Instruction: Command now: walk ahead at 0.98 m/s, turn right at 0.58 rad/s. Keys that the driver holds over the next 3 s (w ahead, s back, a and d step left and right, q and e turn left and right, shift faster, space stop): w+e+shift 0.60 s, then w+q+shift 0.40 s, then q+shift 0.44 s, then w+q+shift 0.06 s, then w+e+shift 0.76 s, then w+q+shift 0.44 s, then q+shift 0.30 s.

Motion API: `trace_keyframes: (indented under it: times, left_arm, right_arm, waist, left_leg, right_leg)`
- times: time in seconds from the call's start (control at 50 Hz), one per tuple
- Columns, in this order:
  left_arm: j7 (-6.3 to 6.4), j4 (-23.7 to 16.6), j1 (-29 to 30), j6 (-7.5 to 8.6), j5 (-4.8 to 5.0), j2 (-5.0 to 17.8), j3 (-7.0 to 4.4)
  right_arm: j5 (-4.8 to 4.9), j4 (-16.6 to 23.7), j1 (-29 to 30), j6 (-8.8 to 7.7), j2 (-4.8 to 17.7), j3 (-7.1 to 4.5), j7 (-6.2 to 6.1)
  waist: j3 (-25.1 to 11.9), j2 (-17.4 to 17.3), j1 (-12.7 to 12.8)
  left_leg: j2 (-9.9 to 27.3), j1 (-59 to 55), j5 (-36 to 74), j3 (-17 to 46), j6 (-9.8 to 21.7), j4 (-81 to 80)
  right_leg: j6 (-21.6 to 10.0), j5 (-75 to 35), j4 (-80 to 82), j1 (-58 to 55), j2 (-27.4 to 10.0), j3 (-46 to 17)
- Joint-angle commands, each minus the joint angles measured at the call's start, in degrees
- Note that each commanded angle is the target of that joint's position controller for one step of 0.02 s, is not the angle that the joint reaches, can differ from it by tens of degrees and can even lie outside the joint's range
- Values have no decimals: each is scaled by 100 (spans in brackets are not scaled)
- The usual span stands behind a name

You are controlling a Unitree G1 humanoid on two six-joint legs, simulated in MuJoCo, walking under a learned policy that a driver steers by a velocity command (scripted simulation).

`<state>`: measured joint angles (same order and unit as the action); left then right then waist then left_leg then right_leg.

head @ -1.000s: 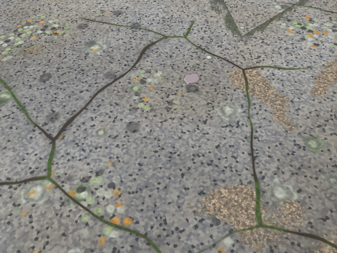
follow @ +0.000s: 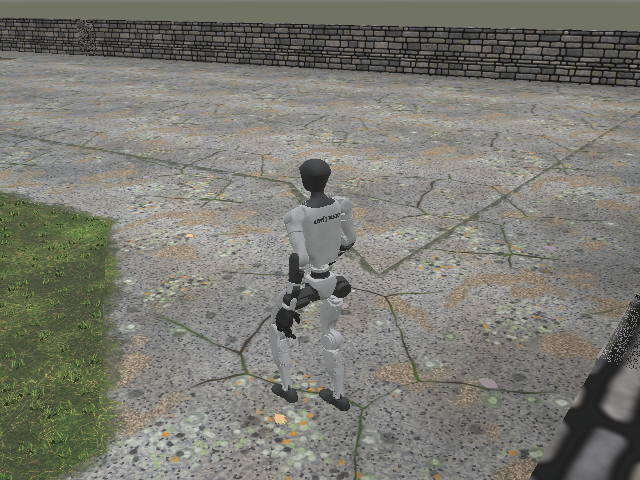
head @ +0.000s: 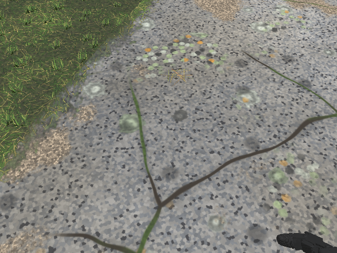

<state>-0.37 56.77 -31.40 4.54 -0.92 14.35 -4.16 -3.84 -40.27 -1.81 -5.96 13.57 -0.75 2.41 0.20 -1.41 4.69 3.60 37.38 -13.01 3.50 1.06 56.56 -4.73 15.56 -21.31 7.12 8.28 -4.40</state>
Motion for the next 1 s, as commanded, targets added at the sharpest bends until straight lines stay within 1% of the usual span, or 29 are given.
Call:
trace_keyframes:
  times: [0.02, 0.1, 0.14, 0.16, 0.18, 0.2, 0.22, 0.24, 0.26, 0.3, 0.38, 0.4, 0.46, 0.5, 0.54, 0.56, 0.58, 0.6, 0.62, 0.64, 0.68, 0.72, 0.74, 0.76, 0.8, 0.84, 0.92, 0.96, 1.0]
  left_arm:
    - [7, -812, 945, 205, 29, 836, -153]
    - [-55, -761, 431, 164, 166, 1031, -215]
    - [-67, -711, 319, 126, 160, 1223, -261]
    - [-92, -807, 496, 156, 181, 1162, -258]
    - [-65, -1054, 491, 201, 274, 354, -71]
    - [-13, -1355, 241, 139, 392, 309, 2]
    - [19, -1267, 715, 25, 229, 533, -24]
    - [-46, -1290, 1124, -31, 105, 534, -27]
    - [-116, -1321, 1368, -86, 42, 455, -31]
    - [-240, -1502, 1563, -257, -82, 236, -3]
    - [-398, -2074, 2392, -404, -106, 124, 105]
    - [-439, -2223, 2555, -398, -96, 155, 140]
    - [-556, -2415, 3163, -391, -81, 312, 213]
    - [-566, -2402, 3219, -375, -86, 429, 219]
    - [-497, -2181, 2393, -349, -66, 729, 127]
    - [-435, -1918, 1394, -336, -68, 949, 21]
    - [-320, -1498, 142, -316, -69, 1211, -141]
    - [-169, -1399, 302, -378, 57, 1542, -323]
    - [-132, -1738, 1066, -439, -199, 2181, -358]
    - [-22, -1890, 652, -501, -145, 1963, -368]
    - [75, -1637, 1155, -352, -108, 1344, -198]
    - [49, -1583, 1348, -63, -96, 927, -22]
    - [37, -1493, 1316, 39, -56, 886, 11]
    - [12, -1397, 1346, 124, -49, 843, 12]
    - [-68, -1207, 963, 248, -24, 806, 25]
    - [-108, -1196, 1025, 293, 6, 774, 44]
    - [-31, -1035, 687, 448, 79, 741, 140]
    - [95, -1059, 800, 451, 58, 997, 127]
    - [264, -1012, 853, 301, -84, 1176, 70]
  right_arm:
    - [140, 631, 552, -23, 235, 112, 120]
    - [176, 631, 541, -32, 560, 15, -20]
    - [145, 343, -506, -78, 849, -148, -176]
    - [91, 200, -1474, -113, 1176, -280, -307]
    - [-107, 119, -2465, -84, 1677, -432, -428]
    - [-72, 60, -2279, -25, 1834, -503, -370]
    - [0, 135, -1703, 7, 1225, -426, -339]
    - [62, 123, -1447, -7, 786, -325, -296]
    - [34, 19, -1422, -23, 648, -288, -272]
    - [125, -279, -1607, -102, 513, -248, -264]
    - [282, -588, -1672, -236, 342, -203, -187]
    - [269, -591, -1524, -260, 477, -226, -206]
    - [262, -697, -1558, -262, 724, -259, -250]
    - [257, -740, -1912, -226, 1058, -310, -297]
    - [222, -676, -1979, -63, 1490, -409, -387]
    - [195, -580, -1761, 40, 1672, -460, -419]
    - [158, -456, -1545, 125, 1676, -469, -405]
    - [133, -372, -1574, 135, 1327, -411, -294]
    - [174, 107, -2464, 65, 646, -190, -250]
    - [236, 316, -1789, -72, 1017, -184, -259]
    - [250, 143, -1526, -65, 1003, -145, -271]
    - [141, -100, -1833, 184, 811, -75, -216]
    - [159, -145, -1982, 322, 674, -56, -149]
    - [193, -226, -1875, 397, 636, -64, -87]
    - [313, 29, -1067, 406, 553, -54, -41]
    - [400, 51, -724, 367, 468, -44, -1]
    - [384, 217, -33, 228, 286, 41, 146]
    - [372, 130, -277, 229, 388, 13, 173]
    - [282, -61, -842, 295, 840, -125, 127]
  waist:
    - [676, 398, -468]
    - [260, 345, -325]
    - [-563, 167, -815]
    - [-1082, 200, -1301]
    - [-1959, -739, -1505]
    - [-2375, -1741, -1120]
    - [-1392, -952, -1020]
    - [-722, -372, -1006]
    - [-358, -141, -915]
    - [12, -418, -660]
    - [250, -367, -416]
    - [337, -501, -306]
    - [721, -40, -330]
    - [579, -85, -300]
    - [-18, -410, 230]
    - [-518, -515, 755]
    - [-1075, -348, 1250]
    - [-900, 661, 929]
    - [-1468, 1635, -222]
    - [-2110, 756, 388]
    - [-353, -394, -200]
    - [90, -524, -625]
    - [83, -265, -775]
    - [277, -304, -784]
    - [791, -47, -503]
    - [727, -47, -411]
    - [653, 163, -207]
    - [324, 479, -421]
    - [8, 708, -790]
  left_leg:
    - [-120, -1552, 937, -323, -245, -1603]
    - [-405, -2220, 1275, -373, -174, -2508]
    - [-611, -3613, 673, -480, -18, -2814]
    - [38, -4934, 160, 61, 134, -2691]
    - [1819, -6330, -1902, 2082, 437, -3017]
    - [2591, -6244, -2996, 4438, 858, -3990]
    - [2228, -5452, -3189, 3858, 838, -4075]
    - [1951, -4740, -2206, 2817, 747, -4071]
    - [1730, -4224, -1123, 2092, 655, -4167]
    - [1456, -3686, -100, 1083, 505, -4315]
    - [1144, -3474, 1859, -475, 259, -4585]
    - [1108, -3276, 1983, -775, 237, -4717]
    - [733, -3001, 2814, -1716, 76, -5044]
    - [772, -3350, 5275, -1938, 11, -4546]
    - [982, -3803, 7216, -1907, -33, -3136]
    - [1130, -3626, 7541, -1797, 35, -1874]
    - [1097, -2859, 6686, -1671, 79, -91]
    - [86, -1365, 1467, -1671, -62, 2081]
    - [-363, 702, -1800, -956, -247, 4091]
    - [-302, 1269, -1104, -67, -170, 4104]
    - [333, 945, -465, -159, -35, 2935]
    - [599, -135, -433, -12, -8, 2368]
    - [623, -353, -506, 38, -59, 2054]
    - [667, -237, -299, 44, -37, 1759]
    - [567, 306, 376, 25, 67, 906]
    - [259, 267, 1235, -250, 224, 6]
    - [-93, -436, 2729, -1026, 559, -1684]
    - [-384, -829, 2670, -1160, 697, -1919]
    - [-827, -1293, 1738, -1362, 850, -2005]
  right_leg:
    - [-946, -489, 1746, 2106, -1207, -1580]
    - [-624, -2568, 903, 826, -1363, -1620]
    - [-369, -3915, -1057, 577, -1025, -1275]
    - [-252, -3156, -2489, 1458, -806, -1174]
    - [-174, -91, -4430, 2704, -423, -629]
    - [-204, 1063, -5575, 3567, -443, -167]
    - [-258, 446, -5848, 3998, -907, -80]
    - [-239, 127, -5620, 4016, -1081, -20]
    - [-199, 45, -5459, 3894, -1210, -9]
    - [-131, 63, -5298, 3871, -1411, 34]
    - [-136, -677, -4880, 4150, -1464, 345]
    - [-142, -1028, -4513, 4005, -1497, 375]
    - [-311, -1691, -2934, 3137, -1205, 1118]
    - [-494, -1644, -2410, 2361, -750, 1601]
    - [-671, -1161, -2271, 1405, -355, 1686]
    - [-822, -916, -2247, 361, -241, 1504]
    - [-1017, -746, -1884, -1222, -184, 1101]
    - [-1177, -214, -1510, -2104, -535, 248]
    - [-2011, -957, -1147, -3413, -2177, -2744]
    - [-2193, 432, 125, -3514, -2489, -3789]
    - [-1444, 552, 733, -1292, -2267, -2739]
    - [-1206, -898, 796, 360, -2000, -1858]
    - [-1167, -569, 1016, 714, -1948, -1505]
    - [-979, -370, 1262, 841, -1720, -1060]
    - [-632, -1791, 1465, 707, -1564, -374]
    - [-236, -2644, 1556, 402, -1113, 551]
    - [110, -4507, 1857, -212, -1322, 1178]
    - [301, -6576, 1325, -872, -1577, 1390]
    - [454, -8212, 257, -1515, -1803, 1380]
